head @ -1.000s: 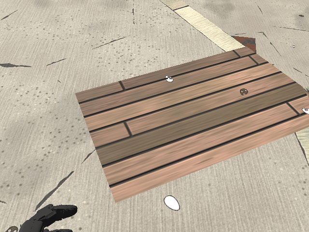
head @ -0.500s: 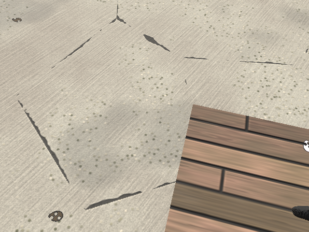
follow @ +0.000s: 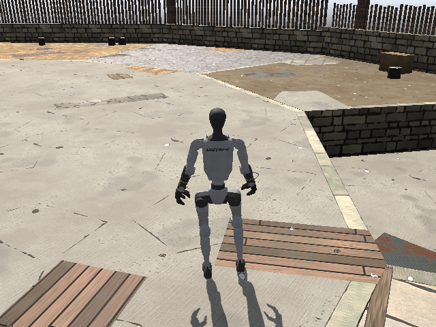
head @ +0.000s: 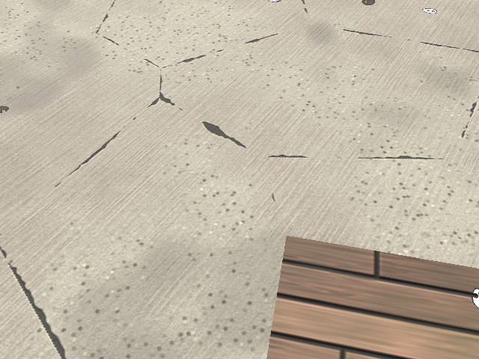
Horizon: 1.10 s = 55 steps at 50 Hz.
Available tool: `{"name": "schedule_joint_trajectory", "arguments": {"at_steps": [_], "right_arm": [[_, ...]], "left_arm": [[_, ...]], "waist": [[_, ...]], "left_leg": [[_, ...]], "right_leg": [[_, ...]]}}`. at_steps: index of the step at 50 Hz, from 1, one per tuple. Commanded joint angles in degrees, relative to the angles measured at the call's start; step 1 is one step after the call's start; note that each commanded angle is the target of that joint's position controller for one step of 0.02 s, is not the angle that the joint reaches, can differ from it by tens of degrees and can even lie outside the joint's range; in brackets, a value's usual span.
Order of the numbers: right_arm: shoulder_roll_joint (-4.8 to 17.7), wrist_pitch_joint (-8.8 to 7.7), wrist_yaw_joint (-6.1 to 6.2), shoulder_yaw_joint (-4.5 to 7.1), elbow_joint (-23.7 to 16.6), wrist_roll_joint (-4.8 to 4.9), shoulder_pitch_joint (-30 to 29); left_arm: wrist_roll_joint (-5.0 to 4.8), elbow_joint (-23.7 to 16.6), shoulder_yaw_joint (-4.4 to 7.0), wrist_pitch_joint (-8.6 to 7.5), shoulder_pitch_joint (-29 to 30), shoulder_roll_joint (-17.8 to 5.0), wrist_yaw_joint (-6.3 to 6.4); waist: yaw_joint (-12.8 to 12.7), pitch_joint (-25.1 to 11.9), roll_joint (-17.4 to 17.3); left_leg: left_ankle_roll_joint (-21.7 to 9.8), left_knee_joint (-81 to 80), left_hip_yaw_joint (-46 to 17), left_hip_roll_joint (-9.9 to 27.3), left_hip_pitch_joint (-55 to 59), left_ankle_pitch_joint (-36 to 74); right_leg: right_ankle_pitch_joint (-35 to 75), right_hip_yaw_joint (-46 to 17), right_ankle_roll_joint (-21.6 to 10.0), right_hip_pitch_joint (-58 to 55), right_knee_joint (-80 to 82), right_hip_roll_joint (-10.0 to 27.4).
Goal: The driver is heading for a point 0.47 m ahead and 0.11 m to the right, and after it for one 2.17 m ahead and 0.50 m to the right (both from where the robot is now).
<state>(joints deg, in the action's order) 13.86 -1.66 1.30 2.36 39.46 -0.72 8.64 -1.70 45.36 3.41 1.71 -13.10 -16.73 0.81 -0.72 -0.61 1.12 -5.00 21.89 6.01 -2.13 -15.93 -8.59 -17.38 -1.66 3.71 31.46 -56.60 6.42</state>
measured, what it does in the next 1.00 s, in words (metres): walks ahead: right foot, then left foot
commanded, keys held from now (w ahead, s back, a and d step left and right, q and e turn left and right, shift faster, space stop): w+e+shift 0.34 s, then w+q+shift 0.20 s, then q+shift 0.46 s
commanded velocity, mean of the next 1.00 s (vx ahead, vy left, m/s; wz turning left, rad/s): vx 0.61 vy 0.00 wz -0.03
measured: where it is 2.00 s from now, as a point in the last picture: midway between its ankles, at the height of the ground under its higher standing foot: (373, 318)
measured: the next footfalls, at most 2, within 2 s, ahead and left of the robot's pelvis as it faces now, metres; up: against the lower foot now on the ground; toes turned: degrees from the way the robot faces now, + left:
right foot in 0.26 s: +0.09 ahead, -0.21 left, +0.00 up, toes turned -20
left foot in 0.70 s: +0.62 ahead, -0.26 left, +0.00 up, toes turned -15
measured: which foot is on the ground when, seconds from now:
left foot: down 0.00-0.26, up 0.28-0.68, down 0.70-1.00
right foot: up 0.00-0.24, down 0.26-0.70, up 0.72-1.00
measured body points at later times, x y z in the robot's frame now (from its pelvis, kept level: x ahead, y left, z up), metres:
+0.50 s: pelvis +0.21 -0.18 -0.01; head +0.22 -0.21 +0.44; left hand +0.26 +0.07 -0.12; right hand +0.35 -0.47 -0.09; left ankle +0.40 -0.07 -0.67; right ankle +0.05 -0.20 -0.74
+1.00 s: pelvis +0.52 -0.29 -0.01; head +0.58 -0.28 +0.44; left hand +0.78 -0.05 -0.06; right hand +0.62 -0.59 -0.11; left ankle +0.58 -0.25 -0.74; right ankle +0.68 -0.50 -0.67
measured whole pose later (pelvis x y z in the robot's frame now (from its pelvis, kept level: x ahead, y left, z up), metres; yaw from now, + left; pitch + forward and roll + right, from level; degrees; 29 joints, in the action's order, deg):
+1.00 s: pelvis +0.52 -0.29 -0.01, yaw +2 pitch +2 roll +0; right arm 17.7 0.4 0.8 4.9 40.8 2.0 13.7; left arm 1.8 30.6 1.6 -4.0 -0.5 -16.1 2.8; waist 3.3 4.3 1.1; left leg -7.0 25.0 -12.2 -14.0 -19.4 -5.5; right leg -13.4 -14.2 5.8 41.4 -51.8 1.0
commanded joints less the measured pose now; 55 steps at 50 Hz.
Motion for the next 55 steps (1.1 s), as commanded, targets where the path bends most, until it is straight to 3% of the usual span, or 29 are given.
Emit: {"name": "schedule_joint_trajectory", "arguments": {"at_steps": [1,5,9,11,12,13,14,15,16,18,21,24,27,28,30,32,34,35,36,37,38,39,40,42,44,46,48,50,55], "right_arm": [[11.1,-1.82,0.72,4.06,-1.9,0.86,2.7],[12.0,-2.56,-0.01,4.97,-1.6,1.2,0.9],[12.6,-2.31,-1.52,5.48,-1.7,1.73,-2.1],[11.6,-1.74,-1.99,5.17,-2.1,2.47,-5.5],[9.6,-1.6,-2.04,4.6,-2.4,2.31,-7.0],[6.2,-1.67,-1.98,3.51,-3.2,1.3,-8.6],[1.2,-2.31,-2.16,1.62,-6.0,-0.17,-10.7],[2.5,-4.39,-2.4,1.45,-10.1,0.75,-13.1],[7.1,-6.37,-3.18,2.01,-10.5,2.73,-15.8],[6.8,-7.63,-3.82,1.69,-8.2,1.9,-12.9],[7.5,-5.69,-4.46,2.22,-5.4,1.91,-10.6],[3.9,-4.65,-5.06,0.82,-6.1,1.99,-16.2],[2.1,-5.04,-6.41,0.09,-6.4,3.17,-20.5],[2.4,-5.26,-6.94,0.31,-6.4,3.29,-21.1],[3.5,-5.86,-7.8,1.0,-6.5,2.65,-20.3],[5.5,-5.58,-7.99,2.16,-4.8,2.73,-13.1],[11.5,-3.88,-6.83,4.65,1.1,3.27,8.9],[12.2,-2.76,-5.17,4.84,4.7,2.45,20.1],[14.1,-3.06,-4.19,3.86,4.1,-0.7,17.7],[15.9,-3.36,-3.84,4.49,1.4,-3.12,12.7],[14.6,-2.56,-3.34,5.17,-2.7,-1.35,7.2],[12.2,-2.31,-3.18,4.37,-3.3,1.09,2.7],[10.4,-2.27,-3.26,3.6,-4.4,2.44,-0.5],[11.3,-1.96,-2.99,4.04,-5.5,1.32,-3.0],[11.2,-1.9,-2.41,4.13,-4.3,1.49,-1.1],[12.8,-0.77,-1.21,4.78,-3.5,1.68,0.9],[13.3,1.22,-0.01,5.13,-3.5,2.9,1.6],[13.1,2.79,1.07,5.2,-3.9,3.82,2.1],[11.1,4.27,1.87,5.07,-5.9,2.47,2.6]], "left_arm": [[0.02,-5.1,2.0,-1.87,4.6,-5.7,-0.63],[-0.16,-4.7,1.65,-2.51,3.7,-3.4,-1.98],[-0.39,-4.2,1.59,-2.22,0.7,-3.4,-2.79],[-0.44,-2.3,1.75,-2.12,-5.0,-3.4,-2.71],[-0.04,0.5,2.53,-2.14,-11.1,-4.8,-2.48],[0.31,3.8,4.32,-2.47,-21.2,-8.7,-2.14],[0.39,2.9,4.98,-3.57,-23.7,-14.2,-2.55],[0.93,-1.1,4.19,-6.21,-21.8,-15.1,-4.01],[0.85,-2.7,3.75,-7.43,-19.9,-12.4,-4.38],[0.48,-4.0,2.4,-7.15,-16.1,-9.2,-3.7],[1.57,-5.3,0.54,-6.78,-12.8,-5.1,-1.52],[1.79,-3.5,-0.02,-7.12,-14.6,-4.3,0.16],[1.81,-0.6,-0.42,-7.57,-17.8,-4.1,0.94],[2.09,0.0,-0.59,-7.47,-18.0,-3.7,1.19],[2.61,0.6,0.04,-7.1,-18.0,-6.4,2.19],[2.99,0.2,1.16,-6.15,-16.6,-9.5,3.6],[4.1,-2.2,2.3,-5.42,-9.3,-11.5,4.42],[3.94,-4.5,2.34,-5.85,-2.9,-10.2,3.92],[5.67,-8.3,-0.81,-7.26,-8.2,2.2,1.7],[1.25,-8.8,-1.54,-8.68,-16.3,-0.9,0.15],[0.93,-9.4,-0.44,-9.17,-10.5,-7.3,-0.06],[1.13,-11.1,0.01,-9.26,-5.8,-7.6,-0.13],[2.23,-11.0,0.19,-8.6,-4.1,-7.5,0.23],[2.82,-12.2,0.74,-6.92,-3.9,-8.0,0.69],[4.09,-13.7,0.38,-6.75,-2.4,-6.3,1.64],[4.42,-15.2,-0.04,-6.32,1.0,-4.4,2.32],[3.67,-15.6,-0.04,-5.48,3.5,-4.1,2.48],[2.9,-16.6,0.04,-5.08,7.7,-4.1,2.17],[2.27,-16.9,1.08,-6.46,12.7,-6.0,1.02]], "waist": [[3.0,-2.9,-6.5],[1.8,-1.7,-7.1],[-0.5,-0.8,-7.5],[-4.2,-0.1,-5.2],[-6.6,0.2,-0.4],[-10.3,-0.8,8.5],[-8.7,5.1,21.0],[-7.2,2.0,22.2],[-8.0,1.0,11.3],[-4.3,0.0,2.2],[-2.0,3.5,3.6],[-3.4,6.9,2.5],[-5.0,9.1,3.2],[-4.9,9.8,2.9],[-4.2,6.9,5.3],[-0.2,1.1,8.7],[11.2,-7.8,10.4],[16.7,-8.9,1.9],[6.4,-14.6,-21.5],[4.3,-31.9,-13.3],[5.5,-27.9,-3.1],[1.8,-14.9,5.0],[-0.9,-9.0,9.2],[-3.6,-0.9,5.2],[-3.4,-1.1,3.2],[-2.5,-4.9,1.3],[-1.4,-8.8,-1.4],[0.4,-9.2,-4.1],[2.4,-5.9,-9.8]], "left_leg": [[-6.9,-15.5,-19.8,21.9,15.4,-26.5],[-4.5,-16.1,-10.1,20.6,12.7,-22.4],[-3.1,-13.7,-3.6,20.7,9.2,-21.7],[-1.3,-7.6,0.7,19.3,5.6,-24.5],[-0.2,1.8,4.3,16.2,1.4,-22.3],[1.7,23.0,8.1,12.2,-7.1,-12.6],[4.5,49.5,5.5,6.2,-30.3,-24.1],[4.8,57.4,-5.5,-1.4,-46.8,-25.6],[3.2,58.6,-9.9,2.5,-52.4,-20.2],[2.8,51.8,-10.2,6.5,-47.3,-12.1],[4.0,39.5,-8.5,8.5,-39.1,0.7],[4.0,27.5,-3.6,6.2,-34.3,12.6],[1.8,16.3,-0.3,3.3,-27.1,20.1],[1.0,12.9,0.4,1.3,-25.5,20.8],[-0.1,8.9,3.1,-3.2,-18.8,23.6],[-1.1,9.8,5.4,-7.4,-9.6,22.7],[-2.8,10.8,2.0,-7.1,12.1,23.1],[-5.5,3.5,-7.5,-0.2,24.2,29.7],[-10.8,16.5,-25.8,10.1,43.3,55.2],[-22.2,6.9,-48.7,21.6,50.4,36.9],[-20.1,1.0,-47.2,17.4,40.5,19.4],[-18.3,-3.1,-42.8,13.7,26.4,10.0],[-16.3,-5.9,-40.3,11.3,14.9,7.5],[-15.4,-8.5,-35.7,7.6,-1.5,16.1],[-14.6,-5.7,-29.9,4.6,-8.2,32.8],[-12.3,-2.6,-28.0,2.0,-7.7,37.9],[-8.2,-0.1,-27.8,-0.1,-4.6,32.0],[-4.9,1.0,-29.6,-1.3,-2.2,21.1],[-3.3,5.5,-38.7,0.1,4.3,10.1]], "right_leg": [[0.1,-1.1,-1.8,12.7,0.7,2.6],[0.3,2.6,-3.9,5.8,8.2,2.5],[-1.0,7.4,-6.2,-3.0,13.4,1.7],[2.2,11.6,-8.1,-10.5,18.5,-0.3],[0.8,14.0,-9.5,-17.4,21.1,-3.7],[-3.3,9.0,-12.2,-28.1,23.0,-4.8],[-3.7,-14.0,-18.0,-33.5,27.0,4.1],[-16.7,-43.1,-25.3,-40.2,42.9,9.9],[-19.2,-44.8,-25.3,-44.8,45.6,13.9],[-14.8,-35.2,-22.6,-40.2,41.7,12.7],[-3.0,-20.4,-18.4,-31.4,43.9,7.8],[14.0,-6.8,-13.9,-28.2,48.2,3.6],[21.2,2.1,-9.8,-27.8,53.6,2.5],[29.4,5.3,-7.8,-29.4,52.8,1.6],[51.3,8.0,-5.0,-33.5,47.9,2.1],[72.3,9.6,-1.8,-37.9,37.5,2.9],[82.2,9.2,0.8,-31.8,12.5,2.4],[50.0,9.1,3.1,-21.1,-11.9,-3.8],[-22.2,0.5,4.2,4.0,-37.1,-13.7],[-18.0,-12.5,3.2,9.5,-46.5,-12.8],[-11.7,-12.2,0.0,6.2,-40.1,-10.0],[-10.0,-9.7,-1.3,7.7,-33.5,-8.5],[-9.0,-8.6,-1.5,5.6,-28.4,-6.6],[-7.9,-7.6,-0.3,1.6,-20.7,-5.1],[-7.3,-5.7,1.1,-1.3,-11.4,-4.8],[-1.8,-4.8,2.2,-2.1,-2.9,-7.2],[6.2,-5.4,2.8,-2.9,3.7,-9.2],[10.5,-6.6,2.8,-2.5,9.9,-10.6],[10.1,-10.5,2.0,-4.4,25.2,-11.3]]}}
Velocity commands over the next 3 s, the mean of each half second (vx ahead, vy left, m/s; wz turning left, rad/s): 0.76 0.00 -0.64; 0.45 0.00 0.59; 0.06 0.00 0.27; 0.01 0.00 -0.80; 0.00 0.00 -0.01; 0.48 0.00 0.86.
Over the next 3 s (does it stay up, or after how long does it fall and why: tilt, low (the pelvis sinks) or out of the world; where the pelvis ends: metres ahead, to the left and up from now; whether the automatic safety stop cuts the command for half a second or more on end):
stays up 0.85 -0.42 -0.01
